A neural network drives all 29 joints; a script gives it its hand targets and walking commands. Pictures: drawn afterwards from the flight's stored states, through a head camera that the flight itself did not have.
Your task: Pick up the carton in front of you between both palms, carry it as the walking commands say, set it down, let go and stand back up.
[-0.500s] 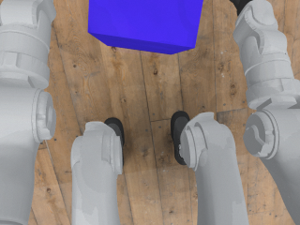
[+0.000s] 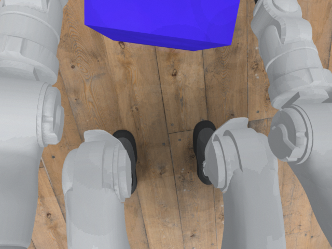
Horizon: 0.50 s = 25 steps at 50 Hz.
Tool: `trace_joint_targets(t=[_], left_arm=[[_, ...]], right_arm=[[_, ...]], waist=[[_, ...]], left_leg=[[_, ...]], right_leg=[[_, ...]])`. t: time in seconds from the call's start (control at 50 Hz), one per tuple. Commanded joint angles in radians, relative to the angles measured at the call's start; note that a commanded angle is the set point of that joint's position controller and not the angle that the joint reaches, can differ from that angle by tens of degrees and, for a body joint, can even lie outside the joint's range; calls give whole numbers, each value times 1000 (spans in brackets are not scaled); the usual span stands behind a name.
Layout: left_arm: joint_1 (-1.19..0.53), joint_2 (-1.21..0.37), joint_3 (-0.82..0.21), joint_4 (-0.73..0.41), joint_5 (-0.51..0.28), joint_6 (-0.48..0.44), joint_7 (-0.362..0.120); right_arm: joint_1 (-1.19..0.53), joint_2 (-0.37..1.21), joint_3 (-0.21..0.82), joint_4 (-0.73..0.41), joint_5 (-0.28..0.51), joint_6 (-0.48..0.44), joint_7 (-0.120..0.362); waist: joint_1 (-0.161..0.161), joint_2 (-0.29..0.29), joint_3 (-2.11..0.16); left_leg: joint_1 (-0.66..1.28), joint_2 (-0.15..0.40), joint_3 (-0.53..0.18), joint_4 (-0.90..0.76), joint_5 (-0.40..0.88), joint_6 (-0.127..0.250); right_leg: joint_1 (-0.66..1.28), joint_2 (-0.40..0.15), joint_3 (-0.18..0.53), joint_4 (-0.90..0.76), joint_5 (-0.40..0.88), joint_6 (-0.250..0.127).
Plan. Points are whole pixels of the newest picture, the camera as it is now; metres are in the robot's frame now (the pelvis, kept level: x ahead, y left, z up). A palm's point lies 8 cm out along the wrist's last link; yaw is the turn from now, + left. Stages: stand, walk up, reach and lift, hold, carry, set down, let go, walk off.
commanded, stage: reach and lift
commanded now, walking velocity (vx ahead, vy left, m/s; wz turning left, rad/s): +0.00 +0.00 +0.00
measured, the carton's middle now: out of the picture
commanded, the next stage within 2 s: none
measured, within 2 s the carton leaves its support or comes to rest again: leaves its support in 0.52 s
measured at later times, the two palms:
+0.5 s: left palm out of the picture +0.57 +0.15 -0.17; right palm out of the picture +0.55 -0.15 -0.16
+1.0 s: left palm out of the picture +0.51 +0.16 +0.02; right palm out of the picture +0.49 -0.14 +0.03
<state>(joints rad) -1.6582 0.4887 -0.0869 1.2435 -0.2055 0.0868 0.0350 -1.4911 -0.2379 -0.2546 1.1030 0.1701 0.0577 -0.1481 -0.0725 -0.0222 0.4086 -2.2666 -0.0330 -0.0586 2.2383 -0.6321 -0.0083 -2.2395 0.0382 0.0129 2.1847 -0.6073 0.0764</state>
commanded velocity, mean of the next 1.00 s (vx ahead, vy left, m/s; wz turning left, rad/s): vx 0.00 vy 0.00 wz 0.00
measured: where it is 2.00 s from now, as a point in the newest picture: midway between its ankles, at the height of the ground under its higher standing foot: (167, 167)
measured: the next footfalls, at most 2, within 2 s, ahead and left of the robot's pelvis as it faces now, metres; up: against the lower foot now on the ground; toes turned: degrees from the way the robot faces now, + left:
none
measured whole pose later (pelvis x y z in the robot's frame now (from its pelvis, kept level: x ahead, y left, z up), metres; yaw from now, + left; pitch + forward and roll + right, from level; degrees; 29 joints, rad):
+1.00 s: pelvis -0.02 -0.01 +0.08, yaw +3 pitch +43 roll -3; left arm -1.27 0.12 0.42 0.91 0.25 0.38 0.02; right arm -1.16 0.05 -0.65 0.69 -0.27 0.37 -0.05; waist -0.05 0.00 -0.09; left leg -2.15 -0.07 -0.07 1.88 -0.49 -0.03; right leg -2.12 0.04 0.04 1.86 -0.50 0.06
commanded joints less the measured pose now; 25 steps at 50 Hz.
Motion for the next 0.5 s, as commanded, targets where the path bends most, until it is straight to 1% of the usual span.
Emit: trace_joint_targets(t=[0.0,0.04,0.08,0.12,0.14,0.16,0.18,0.2,0.22,0.24,0.26,0.28,0.32,0.34,0.4,0.44,0.48], left_arm=[[-286,68,42,-120,22,-21,17],[-305,75,47,-115,28,-18,20],[-332,50,35,-107,23,-12,16],[-372,-14,9,-93,15,-4,4],[-400,-86,-2,-84,18,3,-11],[-431,-190,-3,-75,34,12,-34],[-470,-337,-15,-73,53,25,-72],[-507,-528,-28,-74,76,42,-126],[-488,-680,-10,-74,113,62,-179],[-440,-813,10,-81,139,82,-226],[-437,-895,23,-115,143,92,-260],[-435,-949,18,-137,140,100,-281],[-406,-1002,21,-188,130,106,-297],[-402,-1022,19,-212,121,108,-299],[-421,-1065,-18,-303,73,105,-290],[-456,-1103,-64,-389,36,102,-275],[-483,-1155,-105,-483,13,109,-260]], right_arm=[[-215,-122,-10,-141,1,-27,-15],[-238,-117,-5,-145,6,-19,-18],[-279,-80,21,-151,16,-10,-16],[-340,6,64,-155,30,2,-4],[-381,88,86,-150,31,11,11],[-426,197,99,-137,19,24,35],[-468,344,109,-125,-2,40,71],[-504,518,108,-117,-35,63,118],[-534,641,93,-127,-74,85,161],[-542,723,76,-139,-111,104,202],[-554,775,66,-148,-130,118,234],[-563,819,70,-163,-133,127,259],[-555,883,103,-208,-120,141,288],[-542,911,118,-219,-112,148,297],[-521,972,167,-265,-74,161,310],[-536,1027,215,-322,-25,165,307],[-554,1084,269,-387,22,173,302]], waist=[[-36,129,-1262],[-23,116,-1237],[-15,101,-1201],[-13,97,-1147],[-12,97,-1116],[-9,98,-1085],[-6,103,-1059],[-11,111,-1031],[-17,125,-993],[-30,140,-965],[-21,152,-965],[-17,155,-993],[2,144,-1055],[4,134,-1074],[-7,101,-1177],[-4,101,-1369],[4,118,-1584]], left_leg=[[657,1,27,-170,493,-12],[624,1,35,-180,435,-9],[598,0,42,-192,368,-5],[577,-3,48,-207,291,1],[566,-7,51,-214,254,4],[557,-13,55,-219,223,4],[554,-20,60,-220,203,4],[546,-29,64,-214,190,7],[526,-36,71,-208,176,10],[513,-45,75,-202,174,13],[501,-51,76,-198,198,14],[509,-53,77,-193,237,17],[537,-62,83,-181,312,24],[531,-64,88,-174,332,26],[553,-66,87,-169,403,26],[665,-70,93,-162,500,20],[806,-76,104,-158,602,14]], right_leg=[[569,12,-97,-123,517,-5],[587,12,-95,-130,476,-6],[596,16,-96,-139,421,-7],[592,23,-96,-152,356,-10],[593,29,-95,-156,327,-12],[593,37,-96,-157,302,-14],[588,46,-96,-157,284,-19],[574,59,-99,-153,268,-25],[556,69,-102,-147,247,-30],[532,75,-106,-146,229,-35],[496,81,-112,-137,231,-39],[480,87,-117,-132,249,-40],[472,96,-122,-122,294,-42],[484,95,-120,-117,323,-44],[558,89,-115,-108,429,-46],[621,88,-114,-98,520,-44],[670,89,-122,-93,593,-39]])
